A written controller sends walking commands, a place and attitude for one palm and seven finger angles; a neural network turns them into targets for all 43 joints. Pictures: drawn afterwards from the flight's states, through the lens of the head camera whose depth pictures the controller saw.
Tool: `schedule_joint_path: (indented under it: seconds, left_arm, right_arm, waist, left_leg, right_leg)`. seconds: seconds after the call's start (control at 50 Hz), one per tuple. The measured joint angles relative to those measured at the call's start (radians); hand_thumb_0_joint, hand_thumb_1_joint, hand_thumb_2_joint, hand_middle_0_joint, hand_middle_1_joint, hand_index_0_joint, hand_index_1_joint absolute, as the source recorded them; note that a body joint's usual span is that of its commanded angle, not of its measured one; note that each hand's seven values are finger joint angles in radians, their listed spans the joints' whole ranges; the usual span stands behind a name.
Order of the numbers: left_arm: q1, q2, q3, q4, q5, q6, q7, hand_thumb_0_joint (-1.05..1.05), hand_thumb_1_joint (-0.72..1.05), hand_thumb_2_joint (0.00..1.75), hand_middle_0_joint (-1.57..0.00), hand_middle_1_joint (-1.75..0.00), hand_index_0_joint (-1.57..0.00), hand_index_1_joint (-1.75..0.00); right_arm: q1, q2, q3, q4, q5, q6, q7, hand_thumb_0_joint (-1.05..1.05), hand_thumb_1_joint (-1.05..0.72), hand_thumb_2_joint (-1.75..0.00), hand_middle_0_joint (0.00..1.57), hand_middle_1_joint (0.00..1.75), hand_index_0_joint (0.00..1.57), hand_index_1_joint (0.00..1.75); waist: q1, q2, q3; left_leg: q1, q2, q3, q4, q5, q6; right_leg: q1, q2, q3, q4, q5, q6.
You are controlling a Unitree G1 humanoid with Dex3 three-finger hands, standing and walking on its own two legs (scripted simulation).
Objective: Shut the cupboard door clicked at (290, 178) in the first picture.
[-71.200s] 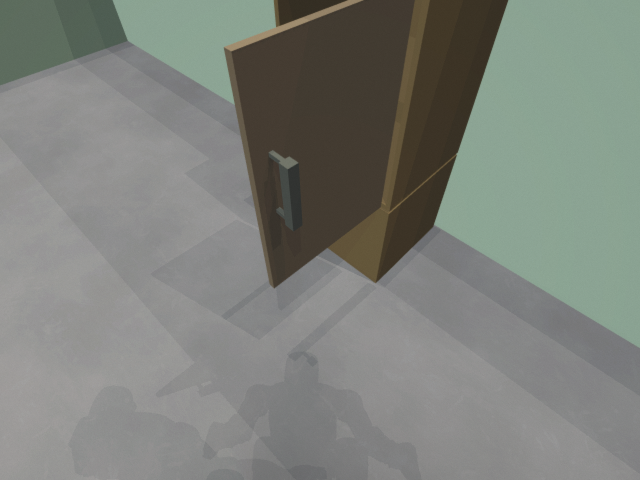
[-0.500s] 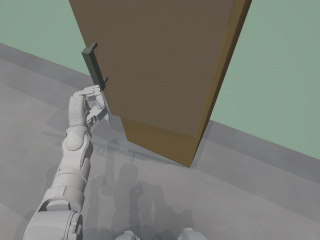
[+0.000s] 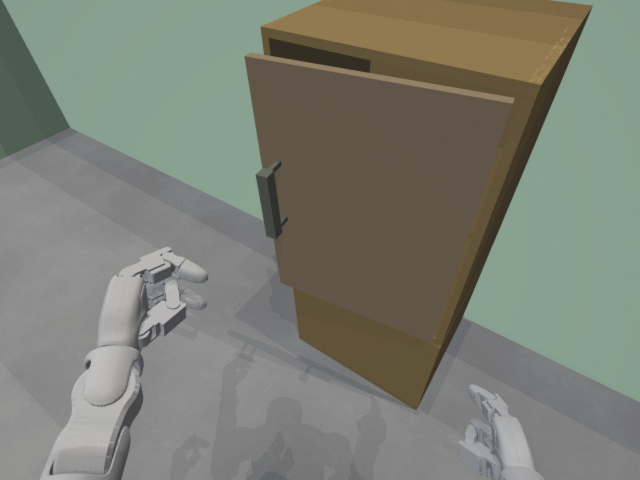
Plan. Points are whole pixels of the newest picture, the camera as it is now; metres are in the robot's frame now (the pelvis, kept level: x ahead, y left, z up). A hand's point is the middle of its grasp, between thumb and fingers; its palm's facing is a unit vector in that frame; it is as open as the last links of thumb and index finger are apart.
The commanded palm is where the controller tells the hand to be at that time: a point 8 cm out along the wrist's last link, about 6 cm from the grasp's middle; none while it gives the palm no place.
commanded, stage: draw the hand back to the body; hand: left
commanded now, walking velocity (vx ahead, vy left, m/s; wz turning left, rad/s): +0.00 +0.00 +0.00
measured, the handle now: (275, 199) +0.63 +0.16 -0.02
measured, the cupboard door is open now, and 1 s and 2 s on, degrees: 8 8 8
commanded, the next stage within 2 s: step back with the hand held close in 0.74 s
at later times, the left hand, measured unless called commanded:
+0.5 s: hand (43, 350) +0.19 +0.27 +0.16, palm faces +0.49 -0.76 -0.43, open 7.0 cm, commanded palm +0.14 +0.30 +0.18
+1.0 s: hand (54, 348) +0.19 +0.26 +0.16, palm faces +0.45 -0.78 -0.44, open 7.4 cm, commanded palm +0.13 +0.30 +0.18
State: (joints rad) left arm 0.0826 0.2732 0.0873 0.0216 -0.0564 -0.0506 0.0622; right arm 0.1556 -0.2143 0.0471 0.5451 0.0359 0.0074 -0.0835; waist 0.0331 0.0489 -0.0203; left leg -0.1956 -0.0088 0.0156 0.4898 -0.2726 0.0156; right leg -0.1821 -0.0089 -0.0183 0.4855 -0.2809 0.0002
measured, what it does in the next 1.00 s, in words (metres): stands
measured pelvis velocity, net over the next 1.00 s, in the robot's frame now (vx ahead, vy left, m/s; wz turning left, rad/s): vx -0.01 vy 0.00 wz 0.01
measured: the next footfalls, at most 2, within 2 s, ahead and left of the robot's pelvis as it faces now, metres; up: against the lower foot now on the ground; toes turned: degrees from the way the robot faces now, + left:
right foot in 1.94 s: -0.06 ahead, -0.11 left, +0.00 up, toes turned +7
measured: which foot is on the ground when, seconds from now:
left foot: down 0.00-1.00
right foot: down 0.00-1.00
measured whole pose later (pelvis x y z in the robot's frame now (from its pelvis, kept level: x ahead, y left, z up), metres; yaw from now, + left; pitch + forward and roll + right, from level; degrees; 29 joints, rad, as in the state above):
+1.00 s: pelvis -0.01 +0.00 +0.00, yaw +1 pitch -1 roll -1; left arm 0.47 0.35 0.38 -0.35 -0.06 -0.14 0.10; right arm 0.20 -0.24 0.01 0.62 0.01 -0.06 -0.07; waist 0.03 0.09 -0.03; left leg -0.21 0.01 -0.01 0.49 -0.26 0.01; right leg -0.16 0.02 -0.04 0.42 -0.24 -0.01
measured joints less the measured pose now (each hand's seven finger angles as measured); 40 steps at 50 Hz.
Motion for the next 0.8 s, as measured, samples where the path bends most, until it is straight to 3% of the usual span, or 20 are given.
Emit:
schedule_joint_path:
  seconds: [0.14,0.42,0.6,0.8]
  left_arm:
    - [0.153,0.019,0.061,-0.179,0.002,0.023,0.005,0.01,0.90,0.89,-0.74,-0.89,-0.74,-0.88]
    - [0.392,0.093,0.277,-0.394,-0.011,-0.001,0.030,0.01,0.89,0.89,-0.36,-0.47,-0.36,-0.47]
    - [0.360,0.053,0.250,-0.357,-0.004,-0.005,0.039,0.01,0.89,0.89,-0.24,-0.33,-0.23,-0.33]
    - [0.369,0.076,0.257,-0.377,-0.009,-0.025,0.029,0.01,0.89,0.89,-0.22,-0.31,-0.21,-0.30]
  right_arm:
    - [0.007,0.016,0.018,0.017,-0.019,-0.025,0.013,0.01,-0.90,-0.90,0.20,0.30,0.21,0.30]
    - [0.060,-0.007,-0.021,0.082,-0.026,-0.070,0.016,0.01,-0.90,-0.90,0.20,0.30,0.21,0.30]
    - [0.053,-0.024,-0.036,0.100,-0.026,-0.096,0.000,0.01,-0.90,-0.90,0.20,0.30,0.20,0.30]
    - [0.044,-0.003,-0.031,0.090,-0.026,-0.116,0.000,0.01,-0.90,-0.90,0.20,0.30,0.20,0.30]
  waist:
    - [0.020,0.013,0.011]
    - [0.035,0.031,0.003]
    - [0.037,0.022,0.014]
    - [0.023,0.016,0.009]
  left_leg:
    - [0.066,-0.006,-0.006,-0.059,0.018,0.002]
    - [0.084,0.001,-0.010,-0.062,0.012,-0.003]
    - [0.081,0.001,-0.014,-0.062,0.023,-0.006]
    - [0.092,0.015,-0.005,-0.061,0.023,-0.014]
  right_leg:
    - [0.070,-0.005,-0.006,-0.063,0.018,0.004]
    - [0.093,0.002,-0.011,-0.074,0.015,0.001]
    - [0.084,0.002,-0.014,-0.060,0.017,-0.004]
    - [0.094,0.016,-0.005,-0.067,0.026,-0.011]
